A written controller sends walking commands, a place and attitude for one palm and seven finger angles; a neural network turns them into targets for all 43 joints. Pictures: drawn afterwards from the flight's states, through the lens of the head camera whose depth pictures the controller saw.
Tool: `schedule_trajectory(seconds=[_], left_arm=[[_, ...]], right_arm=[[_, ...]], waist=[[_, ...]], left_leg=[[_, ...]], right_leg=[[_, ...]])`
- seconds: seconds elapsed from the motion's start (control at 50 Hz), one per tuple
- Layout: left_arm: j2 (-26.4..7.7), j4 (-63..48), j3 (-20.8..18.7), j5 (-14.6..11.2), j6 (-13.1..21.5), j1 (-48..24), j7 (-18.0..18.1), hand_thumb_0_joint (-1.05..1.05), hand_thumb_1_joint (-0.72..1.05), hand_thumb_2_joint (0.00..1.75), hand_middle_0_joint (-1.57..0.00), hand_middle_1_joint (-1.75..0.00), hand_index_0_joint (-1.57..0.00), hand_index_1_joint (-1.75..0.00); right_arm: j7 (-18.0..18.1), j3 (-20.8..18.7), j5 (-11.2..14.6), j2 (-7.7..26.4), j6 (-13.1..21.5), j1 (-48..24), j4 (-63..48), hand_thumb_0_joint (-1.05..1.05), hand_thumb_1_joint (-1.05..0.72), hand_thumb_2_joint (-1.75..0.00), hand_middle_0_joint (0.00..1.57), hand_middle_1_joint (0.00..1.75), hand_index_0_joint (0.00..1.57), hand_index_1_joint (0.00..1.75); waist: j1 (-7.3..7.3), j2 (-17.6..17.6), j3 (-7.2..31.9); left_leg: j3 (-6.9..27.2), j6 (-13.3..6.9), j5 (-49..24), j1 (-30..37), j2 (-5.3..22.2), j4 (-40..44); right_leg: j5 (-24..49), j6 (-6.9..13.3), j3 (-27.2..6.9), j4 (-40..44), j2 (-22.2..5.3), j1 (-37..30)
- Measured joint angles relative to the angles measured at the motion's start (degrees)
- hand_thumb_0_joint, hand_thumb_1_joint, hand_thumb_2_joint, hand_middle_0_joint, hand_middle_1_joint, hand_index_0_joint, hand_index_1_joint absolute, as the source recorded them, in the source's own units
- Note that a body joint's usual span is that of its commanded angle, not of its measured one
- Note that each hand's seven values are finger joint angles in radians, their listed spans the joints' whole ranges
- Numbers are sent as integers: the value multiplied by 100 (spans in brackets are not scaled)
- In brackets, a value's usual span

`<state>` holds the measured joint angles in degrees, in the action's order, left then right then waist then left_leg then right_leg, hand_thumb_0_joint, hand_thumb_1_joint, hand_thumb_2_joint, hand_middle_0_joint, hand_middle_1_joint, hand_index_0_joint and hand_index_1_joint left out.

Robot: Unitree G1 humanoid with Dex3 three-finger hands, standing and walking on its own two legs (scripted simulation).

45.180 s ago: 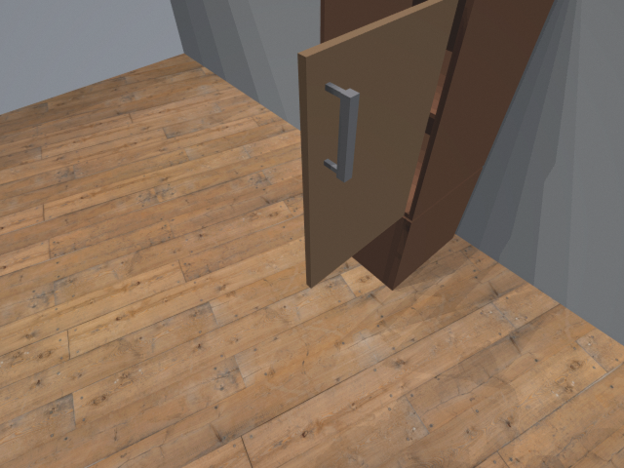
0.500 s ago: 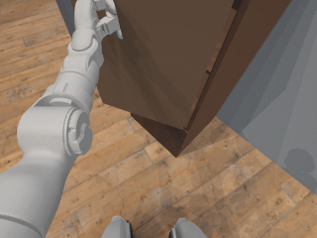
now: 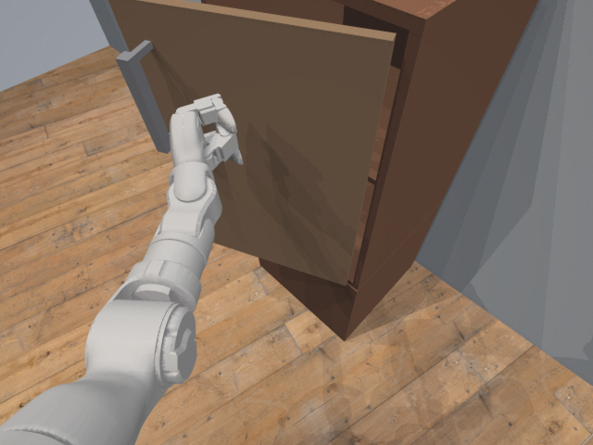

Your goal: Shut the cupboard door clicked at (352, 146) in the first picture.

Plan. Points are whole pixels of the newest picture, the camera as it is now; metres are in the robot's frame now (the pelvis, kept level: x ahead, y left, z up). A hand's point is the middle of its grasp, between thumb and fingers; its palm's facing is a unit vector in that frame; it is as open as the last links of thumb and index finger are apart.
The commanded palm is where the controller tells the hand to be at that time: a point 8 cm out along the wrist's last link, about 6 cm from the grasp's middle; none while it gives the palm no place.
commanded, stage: pull the fist back off the door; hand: left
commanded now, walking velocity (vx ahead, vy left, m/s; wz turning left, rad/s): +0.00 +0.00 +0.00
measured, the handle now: (155, 100) +0.60 +0.17 +0.14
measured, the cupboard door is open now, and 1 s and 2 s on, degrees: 24 24 24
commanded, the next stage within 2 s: draw the hand back to the body in 0.24 s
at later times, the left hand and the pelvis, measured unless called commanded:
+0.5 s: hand (225, 160) +0.44 +0.05 +0.16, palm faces +0.08 -1.00 +0.00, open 3.1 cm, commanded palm +0.38 +0.12 +0.15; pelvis +0.00 -0.01 +0.01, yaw +1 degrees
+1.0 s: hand (118, 259) +0.30 +0.15 +0.17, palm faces +0.10 -0.98 -0.18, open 3.1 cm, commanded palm +0.26 +0.21 +0.17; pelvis -0.01 +0.00 +0.02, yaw +1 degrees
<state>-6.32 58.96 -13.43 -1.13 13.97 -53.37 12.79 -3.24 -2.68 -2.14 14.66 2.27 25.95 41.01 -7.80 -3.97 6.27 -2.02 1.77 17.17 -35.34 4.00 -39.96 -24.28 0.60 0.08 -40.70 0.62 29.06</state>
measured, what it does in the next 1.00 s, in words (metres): stands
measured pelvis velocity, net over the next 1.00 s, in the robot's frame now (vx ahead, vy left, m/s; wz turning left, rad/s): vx -0.01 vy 0.00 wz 0.01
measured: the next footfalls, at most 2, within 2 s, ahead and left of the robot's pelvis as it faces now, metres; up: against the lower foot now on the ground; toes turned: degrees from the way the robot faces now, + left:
none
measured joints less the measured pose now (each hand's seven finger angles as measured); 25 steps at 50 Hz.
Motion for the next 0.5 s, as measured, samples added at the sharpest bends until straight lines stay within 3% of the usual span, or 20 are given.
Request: schedule_trajectory(seconds=[0.26,0.42,0.5], left_arm=[[516,-1251,874,-211,-461,973,-39,2,90,91,-131,-150,-130,-150],[534,-1050,791,-265,-593,771,-36,2,89,90,-131,-150,-130,-150],[461,-1526,625,-284,-557,1265,-217,2,89,90,-131,-150,-130,-150]], right_arm=[[187,8,208,-4,45,-931,-172,1,-90,-90,19,29,20,30],[224,166,213,-160,-26,-1110,-219,1,-90,-90,20,30,20,30],[216,197,235,-193,-129,-921,-281,1,-90,-90,20,30,20,30]], waist=[[419,78,-96],[424,94,-107],[456,70,-51]], left_leg=[[103,35,-89,622,-93,257],[127,46,-149,707,-116,309],[29,41,-171,854,-101,426]], right_leg=[[-11,31,119,168,-74,-637],[5,43,144,159,-92,-703],[38,39,47,224,-86,-784]])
